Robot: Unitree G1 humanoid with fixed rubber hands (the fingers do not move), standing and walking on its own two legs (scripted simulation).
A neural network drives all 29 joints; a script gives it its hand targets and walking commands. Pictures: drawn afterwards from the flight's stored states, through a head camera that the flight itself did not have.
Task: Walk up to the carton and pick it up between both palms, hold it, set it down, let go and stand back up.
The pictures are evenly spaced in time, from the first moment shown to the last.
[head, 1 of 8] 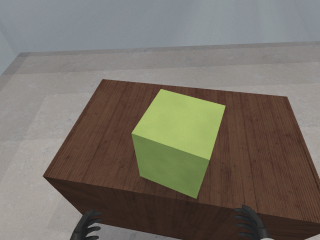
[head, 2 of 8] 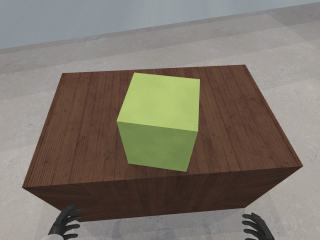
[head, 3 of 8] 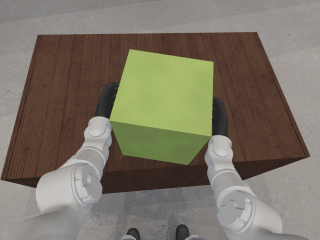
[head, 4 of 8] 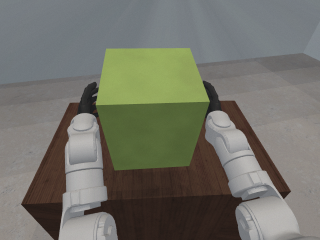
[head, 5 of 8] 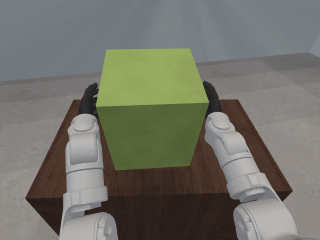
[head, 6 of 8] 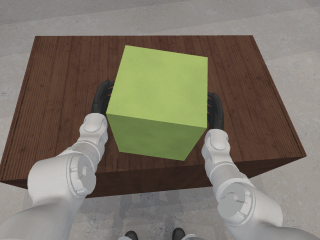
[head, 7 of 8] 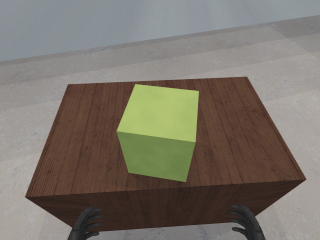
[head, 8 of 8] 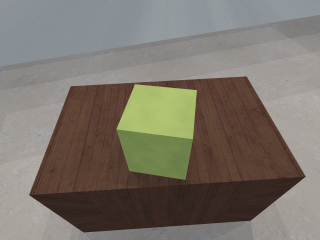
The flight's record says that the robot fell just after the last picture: no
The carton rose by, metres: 0.24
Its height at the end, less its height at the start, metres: +0.00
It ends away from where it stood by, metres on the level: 0.01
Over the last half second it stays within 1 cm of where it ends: yes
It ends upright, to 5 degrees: yes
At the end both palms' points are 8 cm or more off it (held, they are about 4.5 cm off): yes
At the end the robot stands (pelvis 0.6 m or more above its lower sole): yes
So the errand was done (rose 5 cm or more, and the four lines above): yes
